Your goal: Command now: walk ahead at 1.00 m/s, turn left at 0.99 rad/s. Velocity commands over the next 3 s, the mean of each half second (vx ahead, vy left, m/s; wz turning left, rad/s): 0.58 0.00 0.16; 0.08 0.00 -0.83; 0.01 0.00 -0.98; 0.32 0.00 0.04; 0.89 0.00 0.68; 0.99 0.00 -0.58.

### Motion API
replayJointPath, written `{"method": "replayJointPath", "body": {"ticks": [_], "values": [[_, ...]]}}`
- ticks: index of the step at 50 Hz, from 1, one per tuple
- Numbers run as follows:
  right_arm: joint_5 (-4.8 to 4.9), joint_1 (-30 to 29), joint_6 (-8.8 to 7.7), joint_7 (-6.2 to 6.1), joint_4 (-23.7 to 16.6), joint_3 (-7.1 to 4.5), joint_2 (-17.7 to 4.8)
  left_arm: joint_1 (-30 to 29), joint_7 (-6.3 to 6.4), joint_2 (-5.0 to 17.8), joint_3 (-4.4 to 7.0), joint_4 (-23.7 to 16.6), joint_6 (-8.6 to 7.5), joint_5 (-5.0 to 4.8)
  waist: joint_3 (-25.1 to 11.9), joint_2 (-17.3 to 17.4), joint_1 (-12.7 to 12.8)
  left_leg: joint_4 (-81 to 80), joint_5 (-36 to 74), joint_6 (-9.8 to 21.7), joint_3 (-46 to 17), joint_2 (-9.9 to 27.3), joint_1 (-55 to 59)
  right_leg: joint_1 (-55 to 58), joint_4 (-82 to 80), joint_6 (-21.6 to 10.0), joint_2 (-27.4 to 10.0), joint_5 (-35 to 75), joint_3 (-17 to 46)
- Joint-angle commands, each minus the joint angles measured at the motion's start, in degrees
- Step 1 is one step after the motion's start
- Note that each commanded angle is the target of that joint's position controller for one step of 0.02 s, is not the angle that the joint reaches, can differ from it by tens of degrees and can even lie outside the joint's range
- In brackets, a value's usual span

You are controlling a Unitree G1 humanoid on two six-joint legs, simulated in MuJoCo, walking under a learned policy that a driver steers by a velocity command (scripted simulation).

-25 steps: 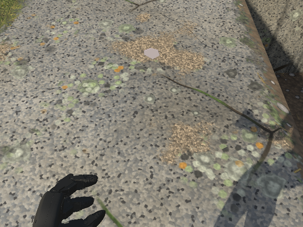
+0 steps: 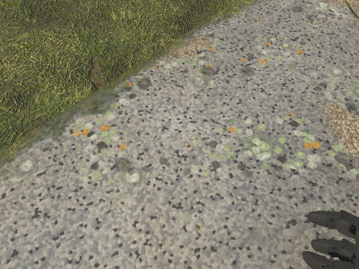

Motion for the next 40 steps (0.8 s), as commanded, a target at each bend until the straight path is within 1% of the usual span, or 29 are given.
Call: {"method": "replayJointPath", "body": {"ticks": [1, 2, 3, 4, 5, 6, 7, 8, 9, 10, 11, 13, 15, 17, 19, 21, 23, 24, 25, 26, 27, 28, 29, 30, 31, 32, 34, 37, 40], "values": [[0.15, -4.7, -1.18, 1.09, -4.3, -0.96, -3.3, -4.1, 1.28, 12.2, 2.02, -4.5, -0.79, 0.09, 3.0, -7.4, -5.6, -7.4, 0.9, 2.7, 8.8, -7.5, 16.3, -10.1, 1.7, -1.6, -12.5, 77.2, 0.2], [0.34, -0.9, -0.88, 0.98, -3.7, -1.9, -4.9, -4.4, 1.84, 14.1, 2.51, -4.6, -0.2, -0.07, 0.3, -10.5, -9.0, -7.5, -2.6, 3.7, 9.6, -9.5, 21.3, -8.7, 8.3, -1.4, -13.9, 89.4, 0.0], [0.72, 8.3, -0.34, 0.65, -1.6, -3.58, -7.8, -6.5, 2.14, 15.4, 2.93, -5.5, 0.43, -0.05, -4.3, -12.5, -14.7, -7.0, -5.8, 5.5, 9.0, -10.7, 31.5, -10.4, 19.7, -1.9, -15.2, 97.6, 0.4], [0.77, 24.0, 0.26, -0.05, 2.7, -6.0, -12.1, -10.8, 1.99, 15.1, 3.01, -7.5, 0.41, -0.07, -10.5, -12.0, -22.3, -11.4, -4.4, 8.8, 4.5, -9.8, 50.5, -19.5, 36.5, -2.4, -14.7, 95.6, 1.8], [1.2, 32.0, 0.67, -1.21, 6.2, -6.73, -13.2, -13.0, 1.54, 11.2, 2.1, -8.9, -0.6, -0.44, -9.5, -2.5, -24.2, -19.4, -0.1, 11.3, -4.3, -5.3, 65.2, -34.7, 60.0, -1.7, -5.9, 42.0, 1.9], [-1.68, 25.4, -0.19, -1.59, 4.3, -5.06, -14.6, -5.6, 0.47, 0.3, -1.46, -11.7, -2.94, 1.03, -14.1, 18.4, -12.0, -16.2, 14.8, 16.3, -25.6, 3.7, 76.1, -53.1, 79.6, -2.1, 0.4, -8.3, 9.8], [-3.89, 23.7, -0.65, -2.26, 1.7, -4.82, -11.5, -5.0, -0.38, 5.6, -1.42, -13.3, -4.9, -2.67, -27.8, 13.5, -13.4, -31.4, -7.7, 24.2, -46.3, 13.9, 79.2, -58.1, 81.4, -3.3, -0.4, -4.6, 20.3], [-3.7, 23.1, -1.49, -2.13, 2.9, -4.23, -8.4, -10.0, -0.08, 9.1, -0.58, -11.9, -4.93, -4.69, -19.0, 0.5, -14.0, -37.0, -7.6, 20.4, -44.0, 13.0, 68.6, -57.1, 76.8, -3.7, -2.9, 0.7, 19.3], [-3.03, 17.0, -2.42, -1.84, 2.8, -3.51, -7.3, -12.2, 0.48, 8.6, -0.47, -12.3, -4.15, -4.55, -8.6, -7.3, -9.8, -37.4, 2.9, 18.0, -36.6, 12.1, 55.1, -55.5, 71.5, -2.8, -5.0, 3.6, 17.6], [-2.81, 12.4, -3.21, -1.65, 2.6, -2.6, -5.2, -10.9, 0.93, 7.9, -0.45, -10.4, -2.48, -3.62, -5.8, -10.3, -6.8, -36.3, 12.4, 16.0, -28.9, 10.8, 45.6, -50.6, 68.6, -1.5, -7.9, 4.3, 17.4], [-3.25, 10.0, -3.7, -1.72, 3.0, -2.12, -4.2, -8.1, 0.77, 7.8, -0.15, -8.8, -0.81, -3.3, -3.9, -8.3, -4.7, -36.6, 17.7, 14.6, -22.8, 9.5, 37.4, -45.6, 65.1, -0.6, -9.6, 4.9, 17.6], [-3.04, 9.2, -4.55, -1.82, 5.9, -1.55, -2.9, -7.2, 0.58, 5.3, -0.36, -7.8, 1.27, -2.66, -1.0, -3.3, -3.4, -38.8, 24.8, 10.7, -12.0, 5.5, 27.8, -40.5, 56.2, 0.2, -9.9, 7.4, 16.4], [-3.68, 8.8, -5.19, -2.87, 7.6, -1.54, -3.3, -11.4, 0.49, 2.2, -1.12, -9.2, 1.03, -1.83, 0.4, -1.3, -4.2, -40.0, 31.1, 7.8, -2.6, 1.3, 24.7, -39.9, 45.8, 0.7, -7.3, 16.3, 14.2], [-3.77, 8.6, -4.86, -4.41, 8.4, -1.59, -3.6, -13.8, -0.93, 0.7, -1.7, -9.0, 0.26, -1.03, -1.9, -0.8, -6.0, -39.1, 27.3, 4.4, 3.9, -2.3, 28.5, -37.5, 33.1, 0.3, -5.4, 32.0, 11.4], [-3.19, 11.3, -4.01, -5.73, 9.5, -1.69, -4.6, -18.8, -2.57, 1.0, -1.61, -10.3, -0.24, -1.2, -3.6, -1.0, -9.4, -37.8, 24.4, 2.8, 4.7, -0.9, 36.1, -39.0, 24.1, 0.1, -3.9, 42.2, 9.8], [-2.93, 12.1, -2.53, -6.57, 10.4, -1.98, -5.6, -20.7, -4.29, 2.3, -1.07, -11.9, -0.19, -1.53, -4.0, 0.9, -10.0, -35.1, 23.2, 1.8, 4.7, 1.6, 41.9, -40.5, 20.0, -0.6, -3.5, 41.9, 9.3], [-2.79, 10.6, -0.75, -7.33, 9.9, -2.48, -6.5, -17.1, -5.63, 5.1, 0.31, -12.1, 0.11, -0.97, -5.7, 2.4, -7.9, -28.3, 30.6, 1.1, 4.8, 3.7, 45.7, -38.8, 20.2, -2.4, -1.4, 34.7, 7.7], [-2.65, 9.2, 0.17, -7.74, 9.1, -2.72, -6.8, -12.8, -5.82, 6.4, 1.11, -11.4, 0.5, -0.73, -7.2, 3.0, -5.7, -22.9, 36.6, 0.7, 4.9, 4.2, 46.4, -35.9, 21.3, -3.5, 0.5, 29.5, 6.5], [-2.48, 7.3, 0.92, -7.98, 8.1, -2.77, -6.6, -6.1, -5.46, 8.2, 2.16, -10.2, 0.85, -0.76, -9.2, 2.7, -2.2, -14.0, 38.3, -0.2, 5.0, 3.7, 44.3, -29.6, 20.6, -5.3, 2.0, 26.3, 6.7], [-2.25, 5.4, 1.16, -7.82, 7.0, -2.48, -5.8, 1.3, -4.58, 10.2, 3.19, -9.0, 0.96, -0.74, -11.2, -1.5, 2.4, 1.0, 27.9, -2.4, 4.9, 0.5, 38.2, -19.8, 15.3, -7.8, 1.1, 32.9, 10.9], [-4.65, 11.4, 0.98, -6.32, 6.2, -0.93, 0.9, -3.5, -3.4, 13.7, 3.35, -10.4, 0.69, -0.74, -9.8, -19.6, -5.8, 18.6, -29.2, -5.9, 4.3, -10.4, 24.1, -12.5, 17.2, -13.3, -8.3, 61.9, 27.3], [-3.34, 20.7, 0.61, -4.93, 5.5, -0.34, 0.3, -8.4, -3.13, 16.3, 3.35, -14.8, 0.35, 1.98, -21.9, -23.0, -9.7, 36.1, -38.6, -8.8, -8.1, -17.3, 9.6, 1.4, 9.0, -27.5, -20.0, 49.6, 59.8], [-2.58, 17.8, 0.12, -4.16, 6.5, -1.16, -6.4, -12.2, -2.93, 13.4, 3.53, -17.8, 1.18, 1.12, -25.0, -11.1, -6.0, 36.6, -32.3, -6.9, -13.6, -12.6, 9.1, 0.6, 5.2, -25.4, -19.2, 32.0, 59.1], [-2.41, 10.4, 0.31, -4.2, 4.8, -1.58, -7.3, -14.0, -2.36, 10.1, 2.63, -18.4, 2.06, -0.39, -17.7, -3.0, -5.2, 32.1, -27.5, -6.0, -13.0, -11.1, 8.2, -7.2, 4.2, -22.0, -15.9, 22.0, 52.9], [-3.08, 7.5, 0.75, -4.67, 4.3, -1.31, -5.7, -15.2, -1.85, 8.6, 2.1, -18.7, 2.8, -1.57, -12.6, 2.5, -6.6, 27.1, -24.9, -5.9, -12.7, -9.3, 8.4, -14.8, 2.8, -19.4, -13.5, 16.5, 49.2], [-3.37, 6.4, 1.22, -4.98, 3.7, -1.23, -5.2, -16.6, -1.19, 8.1, 1.99, -19.1, 3.33, -1.77, -10.6, 1.5, -7.8, 21.8, -23.0, -5.8, -13.0, -8.4, 10.6, -19.8, 2.2, -18.0, -11.1, 15.4, 46.6], [-2.97, 6.8, 1.68, -4.94, 4.6, -1.33, -4.0, -18.3, -0.55, 7.3, 1.98, -19.9, 4.56, -1.34, -7.6, -2.4, -9.0, 10.1, -22.2, -6.4, -11.8, -8.2, 14.9, -25.1, 1.6, -15.0, -6.3, 17.6, 40.7], [-2.81, 5.8, 1.43, -5.54, 5.8, -1.16, -2.3, -16.1, 0.65, 9.8, 3.16, -19.6, 5.96, -1.36, -10.1, -4.5, -7.8, 0.1, -20.8, -8.8, -11.1, -9.9, 17.4, -24.4, 3.9, -14.5, -5.2, 27.8, 39.4], [-2.33, 4.5, 1.62, -5.92, 6.5, -1.63, -3.2, -17.4, 1.67, 10.6, 3.72, -20.3, 7.51, -2.0, -10.9, -7.6, -7.1, -5.2, -15.4, -9.8, -12.2, -10.1, 18.6, -24.8, 4.4, -12.5, -3.9, 20.5, 40.3]]}}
